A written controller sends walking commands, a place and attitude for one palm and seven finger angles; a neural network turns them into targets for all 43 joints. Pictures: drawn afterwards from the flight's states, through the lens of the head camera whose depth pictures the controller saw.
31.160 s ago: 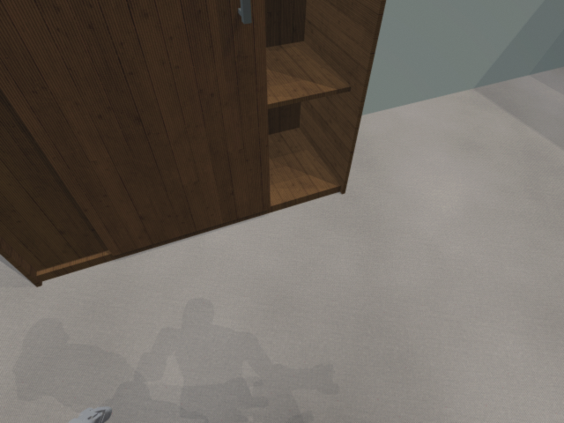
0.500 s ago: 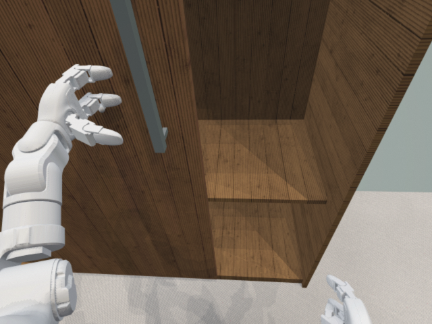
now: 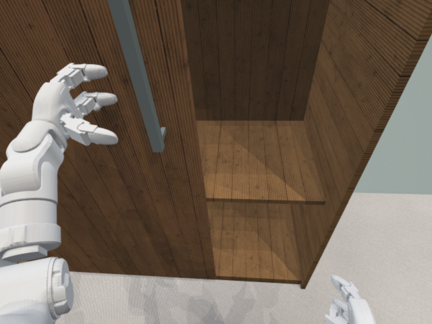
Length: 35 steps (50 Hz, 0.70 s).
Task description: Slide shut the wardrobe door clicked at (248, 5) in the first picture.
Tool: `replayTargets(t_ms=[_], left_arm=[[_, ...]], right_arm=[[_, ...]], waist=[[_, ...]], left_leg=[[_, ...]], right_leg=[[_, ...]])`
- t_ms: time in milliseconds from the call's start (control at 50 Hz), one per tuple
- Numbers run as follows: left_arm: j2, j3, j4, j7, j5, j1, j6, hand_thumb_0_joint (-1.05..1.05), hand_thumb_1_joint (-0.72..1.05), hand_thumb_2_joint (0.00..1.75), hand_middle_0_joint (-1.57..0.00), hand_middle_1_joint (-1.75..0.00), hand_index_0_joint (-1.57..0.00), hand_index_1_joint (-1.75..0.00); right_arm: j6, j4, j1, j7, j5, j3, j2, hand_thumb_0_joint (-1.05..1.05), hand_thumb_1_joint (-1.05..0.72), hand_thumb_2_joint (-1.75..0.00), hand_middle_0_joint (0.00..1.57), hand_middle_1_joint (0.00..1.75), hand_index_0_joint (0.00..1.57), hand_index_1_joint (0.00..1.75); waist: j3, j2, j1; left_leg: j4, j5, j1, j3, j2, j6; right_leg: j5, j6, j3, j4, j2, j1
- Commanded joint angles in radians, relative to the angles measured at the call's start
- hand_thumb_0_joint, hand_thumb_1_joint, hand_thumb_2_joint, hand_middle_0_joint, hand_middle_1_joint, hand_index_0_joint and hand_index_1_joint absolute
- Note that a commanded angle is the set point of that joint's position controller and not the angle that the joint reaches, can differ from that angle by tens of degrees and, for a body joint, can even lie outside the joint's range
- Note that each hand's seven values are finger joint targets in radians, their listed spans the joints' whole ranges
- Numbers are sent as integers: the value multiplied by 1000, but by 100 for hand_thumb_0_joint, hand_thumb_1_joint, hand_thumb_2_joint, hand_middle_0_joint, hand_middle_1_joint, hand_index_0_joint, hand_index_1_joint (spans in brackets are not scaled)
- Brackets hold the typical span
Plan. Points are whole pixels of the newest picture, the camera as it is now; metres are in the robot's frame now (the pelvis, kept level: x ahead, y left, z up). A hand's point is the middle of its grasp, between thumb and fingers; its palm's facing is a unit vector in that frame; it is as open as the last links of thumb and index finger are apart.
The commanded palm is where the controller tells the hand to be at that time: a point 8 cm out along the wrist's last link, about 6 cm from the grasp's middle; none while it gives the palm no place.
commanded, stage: feel for the door with the fingertips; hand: left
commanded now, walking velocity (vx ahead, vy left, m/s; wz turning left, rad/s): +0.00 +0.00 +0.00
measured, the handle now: (145, 79) +0.46 +0.15 +0.26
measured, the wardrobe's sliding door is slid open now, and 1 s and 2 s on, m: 0.38 0.38 0.38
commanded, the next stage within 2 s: slide the fingers in behind the handle in 1.08 s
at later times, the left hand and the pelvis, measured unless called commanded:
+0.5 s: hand (123, 107) +0.39 +0.18 +0.25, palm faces -0.01 -1.00 -0.02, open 14.0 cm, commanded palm +0.36 +0.23 +0.24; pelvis +0.01 +0.01 +0.00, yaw -1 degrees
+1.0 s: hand (129, 100) +0.40 +0.17 +0.25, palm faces +0.01 -1.00 -0.02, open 14.0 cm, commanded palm +0.38 +0.22 +0.24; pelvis +0.00 +0.00 +0.00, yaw +0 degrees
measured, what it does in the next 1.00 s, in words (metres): stands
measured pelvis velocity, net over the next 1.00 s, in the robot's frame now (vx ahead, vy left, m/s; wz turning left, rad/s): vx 0.00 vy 0.00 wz -0.01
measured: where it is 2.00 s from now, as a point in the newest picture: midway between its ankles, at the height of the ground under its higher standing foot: outside the picture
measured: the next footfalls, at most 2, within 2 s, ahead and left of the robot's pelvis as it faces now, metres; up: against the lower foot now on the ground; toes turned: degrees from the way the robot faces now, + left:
none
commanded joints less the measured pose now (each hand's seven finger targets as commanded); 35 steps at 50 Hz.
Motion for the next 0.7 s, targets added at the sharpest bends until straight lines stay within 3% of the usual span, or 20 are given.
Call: replayTargets(t_ms=[0, 40, 60, 100, 160, 200, 240, 320, 360, 420, 520, 560, 680], left_arm=[[252, 48, -178, -3, -17, -478, -71, 0, -50, 30, -30, -120, -30, -120], [283, 74, -143, -2, -16, -454, -72, 0, -50, 30, -30, -120, -30, -120], [251, 39, -170, -5, -15, -497, -77, 0, -50, 30, -30, -120, -30, -120], [230, 21, -173, -2, -15, -516, -80, 0, -50, 30, -30, -120, -30, -120], [246, 53, -202, 7, -17, -485, -93, 0, -50, 30, -30, -120, -30, -120], [216, 28, -233, 12, -16, -499, -90, 0, -50, 30, -30, -120, -30, -120], [189, 13, -224, 28, -17, -488, -83, 0, -50, 30, -30, -120, -30, -120], [174, 17, -319, 62, -9, -451, -67, 0, -50, 30, -30, -120, -30, -120], [148, 19, -357, 78, -14, -418, -52, 0, -50, 30, -30, -120, -30, -120], [157, 34, -351, 99, -8, -368, -20, 0, -50, 30, -30, -120, -30, -120], [144, 10, -345, 124, 2, -432, 12, 0, -50, 30, -30, -120, -30, -120], [157, 12, -336, 124, 5, -470, 8, 0, -50, 30, -30, -120, -30, -120], [117, -36, -288, 100, 3, -523, -17, 0, -50, 30, -30, -120, -30, -120]], right_arm=[[-58, -156, -127, -12, 1, -39, -110, 0, -90, -90, 20, 30, 20, 30], [-53, -153, -121, -13, 0, -40, -116, 0, -90, -90, 20, 30, 20, 30], [-56, -158, -126, -13, 0, -38, -112, 0, -90, -90, 20, 30, 20, 30], [-62, -158, -126, -14, 1, -39, -109, 0, -90, -90, 20, 30, 20, 30], [-67, -163, -124, -8, -4, -42, -108, 0, -90, -90, 20, 30, 20, 30], [-67, -167, -134, -6, -2, -39, -101, 0, -90, -90, 20, 30, 20, 30], [-65, -159, -133, -3, -3, -40, -102, 0, -90, -90, 20, 30, 20, 30], [-59, -168, -147, 4, -9, -39, -95, 0, -90, -90, 20, 30, 20, 30], [-58, -176, -159, 8, -11, -39, -89, 0, -90, -90, 20, 30, 20, 30], [-38, -168, -168, 9, -13, -37, -92, 0, -90, -90, 20, 30, 20, 30], [-18, -157, -179, 3, -13, -33, -88, 0, -90, -90, 20, 30, 20, 30], [-17, -155, -177, -1, -14, -31, -88, 0, -90, -90, 20, 30, 20, 30], [-21, -151, -169, -5, -10, -33, -84, 0, -90, -90, 20, 30, 20, 30]], waist=[[-237, -44, -16], [-225, -57, -10], [-229, -30, -16], [-243, -45, -22], [-291, -52, -7], [-280, -14, -9], [-253, -42, -12], [-292, -15, 8], [-309, -42, 13], [-275, -78, 22], [-243, -65, 4], [-252, -62, -3], [-263, -43, -18]], left_leg=[[-17, 218, 147, -30, -21, 48], [-18, 209, 123, -26, -22, 49], [-18, 209, 131, -26, -23, 49], [-15, 211, 146, -26, -21, 50], [-10, 246, 157, -27, -21, 51], [-8, 257, 161, -23, -22, 49], [-11, 247, 150, -25, -18, 49], [-10, 292, 166, -26, -17, 43], [-7, 324, 178, -25, -16, 44], [-10, 328, 152, -21, -13, 43], [-16, 284, 152, -16, -16, 44], [-21, 274, 157, -18, -16, 45], [-17, 278, 184, -19, -19, 46]], right_leg=[[308, 5, 33, -52, -11, -13], [304, 6, 38, -56, -12, -3], [304, 6, 38, -53, -15, -10], [303, 7, 37, -52, -13, -15], [340, 5, 38, -42, -13, 18], [347, 4, 36, -37, -14, 10], [336, 5, 32, -43, -12, -1], [357, 0, 27, -28, -13, 28], [395, 2, 25, -20, -10, 37], [396, 4, 23, -21, -10, 44], [352, 7, 29, -40, -9, 18], [346, 6, 33, -43, -8, 22], [358, 3, 34, -47, -8, 13]])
